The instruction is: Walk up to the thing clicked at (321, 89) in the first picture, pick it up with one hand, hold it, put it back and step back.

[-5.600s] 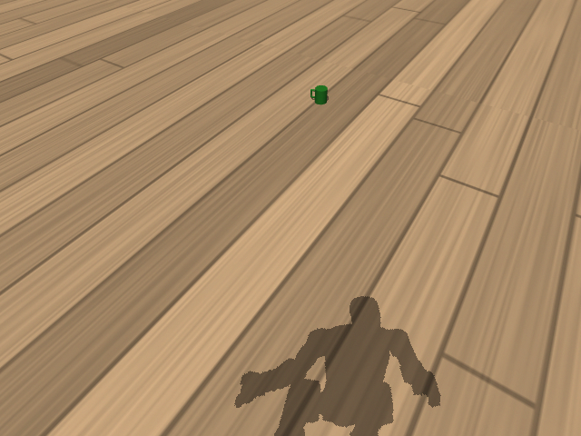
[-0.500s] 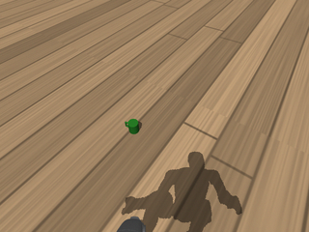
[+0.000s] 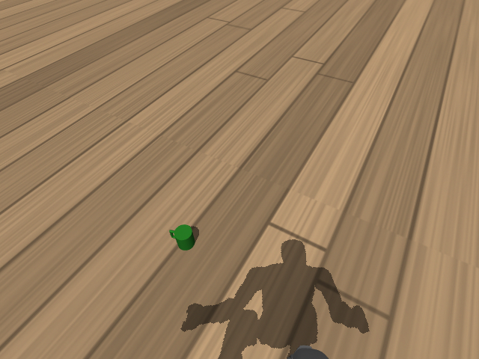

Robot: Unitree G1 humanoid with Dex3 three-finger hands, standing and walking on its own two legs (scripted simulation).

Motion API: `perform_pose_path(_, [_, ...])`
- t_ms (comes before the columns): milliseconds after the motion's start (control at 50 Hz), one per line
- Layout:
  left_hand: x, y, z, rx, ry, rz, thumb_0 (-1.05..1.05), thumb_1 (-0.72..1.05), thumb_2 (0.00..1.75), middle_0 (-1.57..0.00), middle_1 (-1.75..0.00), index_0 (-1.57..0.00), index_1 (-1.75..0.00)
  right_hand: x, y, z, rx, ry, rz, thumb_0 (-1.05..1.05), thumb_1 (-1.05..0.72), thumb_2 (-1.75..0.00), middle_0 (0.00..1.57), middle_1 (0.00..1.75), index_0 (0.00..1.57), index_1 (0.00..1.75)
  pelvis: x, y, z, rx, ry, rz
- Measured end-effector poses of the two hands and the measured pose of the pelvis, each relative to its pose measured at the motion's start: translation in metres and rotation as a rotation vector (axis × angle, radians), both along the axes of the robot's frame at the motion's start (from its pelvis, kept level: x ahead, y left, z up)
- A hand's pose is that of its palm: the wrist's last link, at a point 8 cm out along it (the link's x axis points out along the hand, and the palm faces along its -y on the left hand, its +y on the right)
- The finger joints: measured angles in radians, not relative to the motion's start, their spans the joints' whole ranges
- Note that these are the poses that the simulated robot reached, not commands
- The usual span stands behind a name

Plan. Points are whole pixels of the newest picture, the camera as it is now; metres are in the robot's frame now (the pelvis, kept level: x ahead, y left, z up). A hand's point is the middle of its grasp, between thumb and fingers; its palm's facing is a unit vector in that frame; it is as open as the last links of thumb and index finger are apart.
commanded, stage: walk up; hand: left
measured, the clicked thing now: (181, 236) +0.75 +0.31 -0.72
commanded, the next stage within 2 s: none
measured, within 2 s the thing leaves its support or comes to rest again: neither
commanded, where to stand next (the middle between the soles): +0.32 -0.01 m, yaw +1 degrees
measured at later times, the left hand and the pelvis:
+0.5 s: hand (117, 351) +0.17 +0.25 -0.14, palm faces +0.04 -0.93 -0.37, open 7.3 cm; pelvis +0.16 -0.03 +0.00, yaw +3 degrees
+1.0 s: hand (132, 299) +0.27 +0.25 -0.15, palm faces -0.01 -0.91 -0.42, open 7.3 cm; pelvis +0.22 -0.02 -0.02, yaw +1 degrees
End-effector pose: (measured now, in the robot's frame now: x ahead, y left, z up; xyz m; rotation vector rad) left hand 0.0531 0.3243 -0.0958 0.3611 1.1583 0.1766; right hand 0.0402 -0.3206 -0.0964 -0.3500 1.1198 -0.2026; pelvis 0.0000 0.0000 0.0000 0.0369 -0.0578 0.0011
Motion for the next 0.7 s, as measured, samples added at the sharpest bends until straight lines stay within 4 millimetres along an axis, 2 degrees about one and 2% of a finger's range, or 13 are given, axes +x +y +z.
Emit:
perform_pose_path(60, [0.031,-0.015,0.002,0.038,-0.032,-0.002,0.00,0.91,0.90,-0.20,-0.30,-0.21,-0.30,0.018,-0.022,-0.022,0.012,0.034,-0.013,0.00,-0.90,-0.90,0.21,0.30,0.20,0.30,0.026,-0.018,-0.011,-0.009,0.000,-0.002])
perform_pose_path(120, [0.052,-0.031,0.009,0.057,-0.078,0.006,0.00,0.91,0.90,-0.20,-0.30,-0.21,-0.30,0.040,-0.031,-0.034,0.029,0.069,-0.002,0.01,-0.90,-0.90,0.21,0.30,0.20,0.30,0.044,-0.030,-0.012,-0.019,-0.007,0.011])
perform_pose_path(200, [0.065,-0.047,0.024,0.055,-0.079,0.032,0.00,0.91,0.90,-0.20,-0.30,-0.21,-0.30,0.075,-0.033,-0.030,0.062,0.074,0.024,0.01,-0.90,-0.90,0.21,0.30,0.20,0.29,0.066,-0.038,0.001,-0.005,-0.003,0.012])
perform_pose_path(280, [0.073,-0.051,0.029,0.055,-0.051,0.045,0.00,0.91,0.90,-0.20,-0.30,-0.21,-0.30,0.107,-0.034,-0.022,0.074,0.062,0.043,0.00,-0.90,-0.90,0.21,0.30,0.20,0.29,0.089,-0.042,0.008,-0.014,0.004,0.014])
perform_pose_path(400, [0.089,-0.045,0.019,0.036,-0.021,0.072,0.00,0.90,0.90,-0.20,-0.30,-0.21,-0.30,0.149,-0.031,-0.011,0.049,0.082,0.072,0.00,-0.90,-0.90,0.21,0.30,0.20,0.29,0.126,-0.040,0.008,-0.038,0.008,0.032])
perform_pose_path(500, [0.109,-0.029,-0.003,0.006,-0.002,0.095,0.00,0.90,0.90,-0.20,-0.30,-0.21,-0.30,0.198,-0.019,-0.004,0.005,0.060,0.102,0.00,-0.90,-0.90,0.21,0.30,0.20,0.29,0.160,-0.026,-0.001,-0.061,0.009,0.051])
perform_pose_path(600, [0.140,-0.013,-0.029,-0.020,0.032,0.104,0.00,0.91,0.90,-0.20,-0.30,-0.21,-0.30,0.248,0.003,0.002,-0.037,-0.030,0.112,0.00,-0.90,-0.90,0.21,0.30,0.20,0.29,0.189,-0.006,-0.011,-0.044,0.000,0.051])
perform_pose_path(700, [0.176,-0.013,-0.027,-0.040,0.031,0.072,0.00,0.91,0.90,-0.20,-0.30,-0.21,-0.30,0.270,0.017,0.015,-0.032,-0.071,0.095,0.00,-0.90,-0.90,0.21,0.30,0.20,0.30,0.206,-0.001,-0.002,-0.056,-0.003,0.050])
